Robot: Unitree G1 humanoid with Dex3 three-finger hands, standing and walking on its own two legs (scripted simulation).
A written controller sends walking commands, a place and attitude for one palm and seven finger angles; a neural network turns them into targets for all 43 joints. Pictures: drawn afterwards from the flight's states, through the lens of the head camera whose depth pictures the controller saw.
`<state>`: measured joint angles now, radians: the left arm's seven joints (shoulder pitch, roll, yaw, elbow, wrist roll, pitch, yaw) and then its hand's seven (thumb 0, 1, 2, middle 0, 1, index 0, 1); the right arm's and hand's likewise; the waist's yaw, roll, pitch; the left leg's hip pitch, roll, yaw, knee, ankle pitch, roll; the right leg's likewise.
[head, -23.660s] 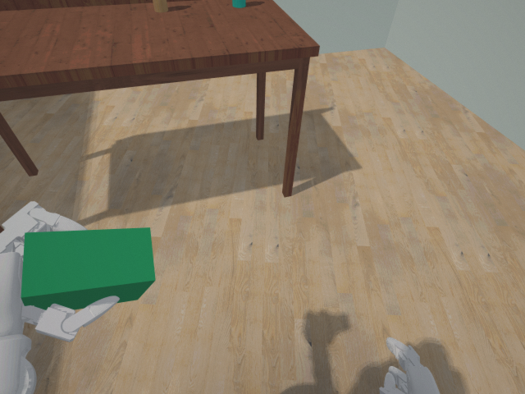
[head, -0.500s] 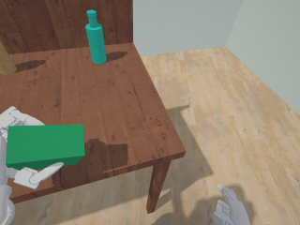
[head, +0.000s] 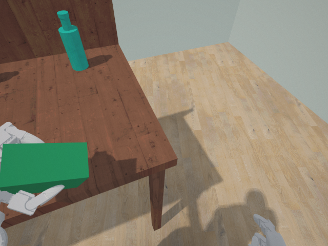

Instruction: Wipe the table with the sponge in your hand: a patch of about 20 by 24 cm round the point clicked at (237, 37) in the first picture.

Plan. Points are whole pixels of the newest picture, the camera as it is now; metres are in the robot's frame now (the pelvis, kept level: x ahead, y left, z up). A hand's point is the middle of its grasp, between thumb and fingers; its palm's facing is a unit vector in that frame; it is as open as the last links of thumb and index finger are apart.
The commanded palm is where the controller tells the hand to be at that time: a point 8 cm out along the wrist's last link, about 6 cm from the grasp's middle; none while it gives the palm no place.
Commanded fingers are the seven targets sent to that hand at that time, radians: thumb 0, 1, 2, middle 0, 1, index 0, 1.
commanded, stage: come to a stop and stand still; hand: left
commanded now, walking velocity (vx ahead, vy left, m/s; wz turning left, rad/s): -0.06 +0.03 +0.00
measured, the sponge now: (58, 168) +0.23 +0.21 +0.14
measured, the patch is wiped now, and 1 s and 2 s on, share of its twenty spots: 0.00 0.00 0.00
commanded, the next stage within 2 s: look again from close up in 0.76 s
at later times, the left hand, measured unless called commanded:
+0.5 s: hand out of the picture +0.22 +0.30 +0.16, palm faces +0.41 -0.85 -0.33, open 10.3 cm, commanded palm +0.17 +0.33 +0.18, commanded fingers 0.00 0.10 1.30 -1.20 -1.60 -1.20 -1.60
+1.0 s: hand out of the picture +0.24 +0.33 +0.19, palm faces +0.47 -0.78 -0.40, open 10.3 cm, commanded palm +0.16 +0.33 +0.18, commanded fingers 0.00 0.10 1.30 -1.20 -1.60 -1.20 -1.60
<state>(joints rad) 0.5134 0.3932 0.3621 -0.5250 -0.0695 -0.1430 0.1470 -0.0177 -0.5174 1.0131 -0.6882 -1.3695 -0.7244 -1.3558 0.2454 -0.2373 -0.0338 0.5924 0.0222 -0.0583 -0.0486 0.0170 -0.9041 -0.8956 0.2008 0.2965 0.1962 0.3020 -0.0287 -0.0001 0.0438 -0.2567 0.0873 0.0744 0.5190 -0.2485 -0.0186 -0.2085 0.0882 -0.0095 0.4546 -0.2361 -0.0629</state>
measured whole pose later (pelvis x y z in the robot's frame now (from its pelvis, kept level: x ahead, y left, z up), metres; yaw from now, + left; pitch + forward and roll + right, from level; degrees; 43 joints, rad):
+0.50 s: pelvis +0.01 +0.05 +0.01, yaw +0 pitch -1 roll -1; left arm 0.44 0.36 0.32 -0.50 -0.04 -0.12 0.15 -0.02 -0.52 1.01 -0.69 -1.37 -0.72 -1.36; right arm 0.19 -0.15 0.04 0.56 0.01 -0.08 -0.04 0.01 -0.90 -0.90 0.20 0.30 0.20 0.30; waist 0.02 -0.03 0.04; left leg -0.19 0.01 0.10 0.44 -0.23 0.04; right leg -0.14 0.02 0.02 0.38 -0.21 0.00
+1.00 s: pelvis +0.00 +0.05 +0.00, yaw -1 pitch -1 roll +0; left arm 0.24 0.45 0.45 -0.34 -0.04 -0.20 0.11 -0.02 -0.52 1.02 -0.69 -1.37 -0.72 -1.36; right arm 0.20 -0.19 0.01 0.58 0.01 -0.15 0.02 0.02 -0.90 -0.90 0.20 0.30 0.20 0.30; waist 0.05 -0.03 0.07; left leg -0.23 0.01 0.13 0.47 -0.22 0.04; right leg -0.22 0.01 0.04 0.46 -0.23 0.01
